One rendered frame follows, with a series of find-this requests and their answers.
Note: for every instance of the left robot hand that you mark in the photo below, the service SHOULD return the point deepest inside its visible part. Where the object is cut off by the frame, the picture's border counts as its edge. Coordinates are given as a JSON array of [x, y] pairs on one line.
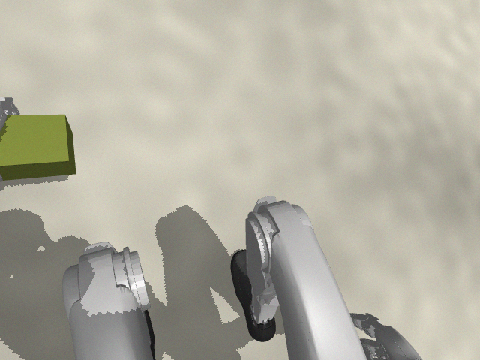
[[7, 108]]

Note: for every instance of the right robot hand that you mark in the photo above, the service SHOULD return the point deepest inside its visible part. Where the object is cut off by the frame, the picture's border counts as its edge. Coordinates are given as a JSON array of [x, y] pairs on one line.
[[389, 343]]

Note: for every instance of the carton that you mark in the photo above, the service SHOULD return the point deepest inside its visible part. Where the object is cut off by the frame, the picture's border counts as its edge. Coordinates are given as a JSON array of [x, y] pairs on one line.
[[35, 146]]

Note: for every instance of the right robot foot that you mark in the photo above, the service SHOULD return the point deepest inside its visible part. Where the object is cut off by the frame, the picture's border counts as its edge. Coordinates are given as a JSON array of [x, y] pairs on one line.
[[260, 332]]

